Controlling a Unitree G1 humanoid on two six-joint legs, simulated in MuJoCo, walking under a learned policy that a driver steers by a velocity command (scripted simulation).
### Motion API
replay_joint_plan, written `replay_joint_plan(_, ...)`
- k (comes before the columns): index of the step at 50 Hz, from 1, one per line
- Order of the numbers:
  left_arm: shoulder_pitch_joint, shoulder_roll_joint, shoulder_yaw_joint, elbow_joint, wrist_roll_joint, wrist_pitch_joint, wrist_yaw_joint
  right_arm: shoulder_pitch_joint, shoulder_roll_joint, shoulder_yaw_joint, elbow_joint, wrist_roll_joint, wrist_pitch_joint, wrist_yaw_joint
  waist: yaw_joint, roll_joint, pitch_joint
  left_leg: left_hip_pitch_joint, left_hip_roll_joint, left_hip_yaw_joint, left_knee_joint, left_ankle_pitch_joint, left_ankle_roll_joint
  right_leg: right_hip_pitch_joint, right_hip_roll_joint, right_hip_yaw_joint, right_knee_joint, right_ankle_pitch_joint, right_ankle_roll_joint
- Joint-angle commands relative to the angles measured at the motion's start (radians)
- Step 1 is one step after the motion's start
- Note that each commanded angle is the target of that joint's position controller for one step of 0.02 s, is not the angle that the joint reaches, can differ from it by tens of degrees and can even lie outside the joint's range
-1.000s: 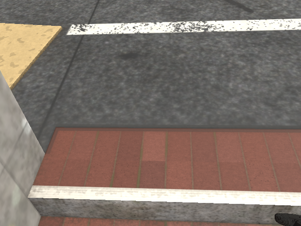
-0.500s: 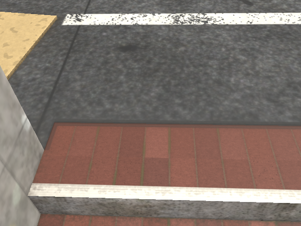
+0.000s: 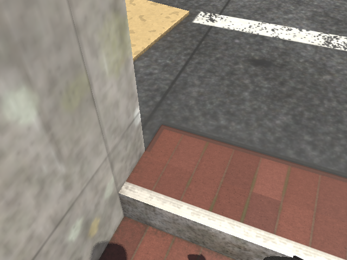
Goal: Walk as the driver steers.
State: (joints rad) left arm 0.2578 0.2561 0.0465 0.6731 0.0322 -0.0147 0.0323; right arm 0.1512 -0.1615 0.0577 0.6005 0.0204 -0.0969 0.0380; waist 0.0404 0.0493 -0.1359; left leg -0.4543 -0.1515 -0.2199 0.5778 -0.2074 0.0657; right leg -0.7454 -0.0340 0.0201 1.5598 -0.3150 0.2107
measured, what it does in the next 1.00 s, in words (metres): steps on the spot, turning right: right foot, then left foot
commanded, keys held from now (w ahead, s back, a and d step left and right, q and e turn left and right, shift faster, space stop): e+shift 0.50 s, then shift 0.14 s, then q+shift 0.02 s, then w+q+shift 0.34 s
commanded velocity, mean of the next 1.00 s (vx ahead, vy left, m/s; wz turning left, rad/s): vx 0.16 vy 0.00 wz -0.31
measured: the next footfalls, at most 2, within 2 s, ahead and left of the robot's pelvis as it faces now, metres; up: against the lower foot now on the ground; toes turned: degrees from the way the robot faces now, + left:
right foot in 0.10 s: +0.01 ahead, -0.16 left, +0.00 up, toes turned -7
left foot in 0.58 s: +0.03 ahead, +0.10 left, +0.00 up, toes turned -34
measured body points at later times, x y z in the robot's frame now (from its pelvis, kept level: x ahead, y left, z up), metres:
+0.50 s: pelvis -0.02 -0.01 +0.01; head -0.02 -0.02 +0.46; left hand +0.24 +0.15 -0.06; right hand +0.08 -0.33 -0.05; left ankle -0.02 +0.13 -0.65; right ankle -0.03 -0.16 -0.73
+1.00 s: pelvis +0.00 +0.01 +0.01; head +0.02 +0.03 +0.46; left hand +0.26 +0.13 -0.08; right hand -0.12 -0.21 -0.11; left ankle +0.00 +0.12 -0.73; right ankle -0.05 -0.08 -0.71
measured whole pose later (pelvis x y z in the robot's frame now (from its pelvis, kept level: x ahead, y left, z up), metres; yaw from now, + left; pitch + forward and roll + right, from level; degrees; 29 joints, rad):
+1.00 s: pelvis +0.00 +0.01 +0.01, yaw -22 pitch +5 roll -3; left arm 0.14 0.16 0.04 0.65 0.01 -0.05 0.01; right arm 0.49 -0.18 -0.07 0.80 -0.01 -0.02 -0.02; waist -0.08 0.00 -0.07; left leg -0.24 -0.08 -0.23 0.45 -0.28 0.10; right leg -0.36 0.07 -0.03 0.59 -0.44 0.01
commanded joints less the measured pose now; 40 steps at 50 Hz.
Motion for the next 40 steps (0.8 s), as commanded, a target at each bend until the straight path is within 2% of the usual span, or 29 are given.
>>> replay_joint_plan(1, 0.009, -0.054, -0.023, 0.007, 0.013, -0.013, -0.103, -0.207, -0.04, -0.001, -0.106, 0.041, -0.007, 0.006, 0.043, 0.016, 0.027, -0.118, 0.174, -0.092, -0.159, -0.076, 0.036, 0.315, -0.09, -0.057, -0.517, -0.032, 0.015)
replay_joint_plan(2, -0.057, -0.096, -0.04, 0.003, 0.005, -0.014, -0.14, -0.136, -0.07, -0.017, -0.056, 0.061, 0.005, 0.011, -0.011, -0.001, 0.062, -0.031, 0.204, -0.123, -0.141, -0.151, 0.021, 0.338, -0.086, -0.069, -0.784, -0.088, 0.013)
replay_joint_plan(3, -0.107, -0.057, -0.029, -0.008, 0.0, -0.018, -0.149, -0.051, -0.146, -0.05, -0.006, 0.071, 0.021, 0.017, -0.041, -0.016, 0.061, 0.052, 0.237, -0.197, -0.138, -0.177, 0.053, 0.386, -0.061, -0.069, -0.956, 0.011, -0.008)
replay_joint_plan(4, -0.143, -0.004, -0.017, -0.024, 0.005, -0.03, -0.13, 0.014, -0.218, -0.085, 0.034, 0.065, 0.033, 0.019, -0.076, 0.005, 0.056, 0.156, 0.291, -0.274, -0.146, -0.141, 0.113, 0.359, -0.045, -0.053, -1.045, 0.113, -0.044)
replay_joint_plan(5, -0.112, 0.036, -0.008, -0.045, 0.005, -0.049, -0.104, 0.033, -0.236, -0.093, 0.054, 0.044, 0.038, 0.029, -0.07, 0.062, -0.009, 0.235, 0.344, -0.326, -0.123, -0.073, 0.144, 0.368, -0.061, 0.0, -1.033, 0.243, -0.093)
replay_joint_plan(6, -0.152, 0.107, 0.01, -0.084, 0.009, -0.07, -0.072, 0.074, -0.215, -0.096, 0.021, 0.005, 0.034, 0.011, -0.12, 0.02, -0.091, 0.34, 0.321, -0.283, -0.083, 0.019, 0.142, 0.333, -0.066, 0.059, -0.921, 0.441, -0.194)
replay_joint_plan(7, -0.226, 0.142, 0.025, -0.102, 0.009, -0.081, -0.048, 0.048, -0.176, -0.093, 0.0, -0.012, 0.023, -0.023, -0.141, -0.003, -0.109, 0.345, 0.279, -0.166, -0.053, 0.099, 0.13, 0.314, -0.057, 0.082, -0.908, 0.47, -0.281)
replay_joint_plan(8, -0.214, 0.117, 0.028, -0.101, -0.005, -0.091, -0.04, -0.067, -0.162, -0.093, -0.038, -0.02, 0.02, -0.047, -0.104, -0.002, -0.076, 0.301, 0.243, -0.056, -0.035, 0.09, 0.119, 0.304, -0.048, 0.103, -0.947, 0.433, -0.339)
replay_joint_plan(10, -0.143, 0.085, 0.036, -0.092, -0.018, -0.098, -0.046, -0.17, -0.149, -0.112, -0.06, -0.034, 0.029, -0.075, -0.058, -0.125, -0.002, 0.071, 0.141, 0.116, 0.055, -0.095, 0.026, 0.447, -0.118, 0.274, -1.083, 0.395, -0.451)
replay_joint_plan(11, -0.025, 0.111, 0.057, -0.061, -0.016, -0.088, -0.056, -0.188, -0.136, -0.117, -0.067, -0.045, 0.034, -0.086, -0.01, -0.195, 0.007, -0.078, 0.073, 0.192, 0.211, -0.196, -0.067, 0.588, -0.227, 0.477, -1.184, 0.37, -0.551)
replay_joint_plan(12, 0.038, 0.13, 0.076, -0.054, -0.025, -0.079, -0.063, -0.194, -0.132, -0.12, -0.074, -0.036, 0.038, -0.103, 0.034, -0.22, 0.026, -0.172, 0.055, 0.207, 0.42, -0.33, -0.132, 0.638, -0.32, 0.576, -1.218, 0.372, -0.61)
replay_joint_plan(13, 0.09, 0.137, 0.084, -0.058, -0.012, -0.083, -0.06, -0.215, -0.111, -0.113, -0.088, -0.032, 0.041, -0.119, 0.071, -0.23, 0.03, -0.248, 0.064, 0.155, 0.715, -0.429, -0.161, 0.623, -0.316, 0.575, -1.228, 0.387, -0.601)
replay_joint_plan(14, 0.059, 0.126, 0.078, -0.063, 0.017, -0.089, -0.064, -0.207, -0.1, -0.109, -0.086, -0.047, 0.042, -0.12, 0.04, -0.199, 0.042, -0.286, 0.075, 0.12, 0.934, -0.393, -0.152, 0.582, -0.269, 0.52, -1.207, 0.39, -0.546)
replay_joint_plan(16, -0.065, 0.04, 0.035, -0.1, -0.003, -0.085, -0.069, -0.148, -0.132, -0.112, -0.083, -0.074, 0.034, -0.112, -0.02, -0.144, 0.045, -0.299, 0.092, 0.136, 1.028, -0.304, -0.127, 0.518, -0.192, 0.418, -1.164, 0.414, -0.482)
replay_joint_plan(19, -0.1, 0.035, 0.008, -0.128, -0.023, -0.09, -0.038, -0.144, -0.13, -0.104, -0.113, -0.064, 0.027, -0.104, -0.046, -0.118, 0.014, -0.292, 0.115, 0.154, 0.857, -0.3, -0.157, 0.56, -0.138, 0.421, -1.117, 0.503, -0.465)
replay_joint_plan(22, -0.057, 0.107, 0.027, -0.135, -0.027, -0.109, -0.014, -0.12, -0.1, -0.085, -0.1, -0.06, 0.043, -0.072, -0.028, -0.183, -0.028, -0.268, 0.12, 0.184, 0.623, -0.359, -0.197, 0.616, -0.131, 0.52, -1.136, 0.482, -0.459)
replay_joint_plan(24, -0.168, 0.168, 0.057, -0.172, -0.025, -0.1, -0.005, -0.045, -0.096, -0.094, -0.095, -0.045, 0.053, -0.039, -0.079, -0.179, 0.008, -0.06, 0.104, 0.215, 0.463, -0.264, -0.178, 0.447, -0.06, 0.514, -1.165, 0.465, -0.411)
replay_joint_plan(26, -0.251, 0.184, 0.071, -0.19, -0.001, -0.067, -0.018, 0.16, -0.106, -0.096, -0.034, -0.006, 0.056, -0.012, -0.099, -0.205, -0.016, 0.106, 0.099, 0.18, 0.196, -0.165, -0.149, 0.452, -0.08, 0.553, -1.186, 0.475, -0.411)
replay_joint_plan(28, -0.239, 0.175, 0.071, -0.168, -0.015, -0.021, -0.028, 0.24, -0.124, -0.111, 0.014, -0.006, 0.054, 0.018, -0.11, -0.145, -0.005, 0.23, 0.091, 0.206, -0.176, 0.031, -0.112, 0.482, -0.066, 0.575, -1.139, 0.333, -0.401)
replay_joint_plan(29, -0.15, 0.141, 0.066, -0.139, -0.011, -0.002, -0.027, 0.235, -0.148, -0.125, 0.033, -0.035, 0.052, 0.02, -0.065, -0.127, -0.017, 0.325, 0.129, 0.177, -0.176, 0.101, -0.055, 0.447, -0.01, 0.538, -1.057, 0.186, -0.358)
replay_joint_plan(30, -0.072, 0.058, 0.053, -0.14, -0.013, 0.009, -0.018, 0.206, -0.233, -0.15, 0.005, -0.049, 0.041, 0.015, 0.011, 0.011, -0.045, 0.409, 0.287, 0.026, -0.085, 0.511, 0.13, 0.297, 0.137, 0.369, -0.869, -0.082, -0.247)
replay_joint_plan(31, -0.023, 0.076, 0.059, -0.166, 0.0, -0.002, -0.012, 0.135, -0.336, -0.176, -0.061, -0.048, 0.034, 0.022, 0.031, 0.235, -0.031, 0.403, 0.607, -0.38, -0.169, 0.604, 0.443, 0.028, 0.263, 0.228, -0.521, -0.385, -0.112)
replay_joint_plan(32, -0.052, 0.161, 0.082, -0.109, -0.006, -0.021, -0.013, 0.036, -0.292, -0.159, -0.085, -0.06, 0.006, 0.015, 0.018, 0.111, 0.052, 0.207, 0.644, -0.447, -0.264, 0.395, 0.456, 0.027, 0.178, 0.183, -0.13, -0.322, -0.095)
replay_joint_plan(33, -0.058, 0.186, 0.091, -0.082, -0.026, -0.029, 0.008, -0.055, -0.217, -0.131, -0.081, -0.038, -0.007, 0.032, 0.051, 0.111, 0.111, 0.062, 0.535, -0.338, -0.258, 0.192, 0.35, 0.006, 0.153, 0.185, 0.119, -0.231, -0.118)
replay_joint_plan(34, -0.073, 0.167, 0.084, -0.056, -0.033, -0.034, 0.015, -0.121, -0.071, -0.068, -0.074, -0.024, -0.005, 0.052, 0.068, 0.083, 0.126, -0.032, 0.4, -0.214, -0.269, -0.187, 0.2, 0.007, 0.121, 0.214, 0.17, -0.097, -0.149)
replay_joint_plan(35, -0.049, 0.118, 0.071, -0.039, -0.016, -0.035, 0.008, -0.015, -0.044, -0.059, -0.011, -0.01, 0.004, 0.05, 0.018, 0.082, 0.145, 0.03, 0.346, -0.186, -0.304, -0.474, 0.175, -0.065, 0.132, 0.181, 0.146, -0.044, -0.164)
replay_joint_plan(37, -0.11, 0.077, 0.055, -0.046, 0.009, -0.039, -0.005, 0.175, -0.128, -0.082, 0.078, -0.025, -0.005, 0.035, -0.071, -0.006, 0.17, 0.206, 0.372, -0.299, -0.332, -0.581, 0.189, -0.211, 0.11, 0.155, 0.074, -0.019, -0.163)
replay_joint_plan(38, -0.167, 0.065, 0.048, -0.05, 0.0, -0.042, 0.0, 0.252, -0.146, -0.085, 0.109, -0.034, -0.013, 0.032, -0.114, 0.018, 0.162, 0.302, 0.362, -0.319, -0.333, -0.534, 0.192, -0.253, 0.103, 0.144, 0.021, 0.008, -0.158)
replay_joint_plan(40, -0.228, 0.073, 0.048, -0.058, 0.017, -0.04, 0.0, 0.28, -0.139, -0.072, 0.123, -0.017, -0.019, 0.038, -0.124, 0.068, 0.121, 0.358, 0.324, -0.303, -0.346, -0.432, 0.18, -0.199, 0.05, 0.053, -0.143, 0.022, -0.13)
Velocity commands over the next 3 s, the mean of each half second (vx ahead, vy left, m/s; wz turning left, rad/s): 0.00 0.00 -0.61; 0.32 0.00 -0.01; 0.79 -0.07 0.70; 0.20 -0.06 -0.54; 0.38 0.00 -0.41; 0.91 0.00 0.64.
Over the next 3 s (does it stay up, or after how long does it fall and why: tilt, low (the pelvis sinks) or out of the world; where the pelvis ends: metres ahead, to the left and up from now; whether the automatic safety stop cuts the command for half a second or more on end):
stays up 1.04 -0.14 0.31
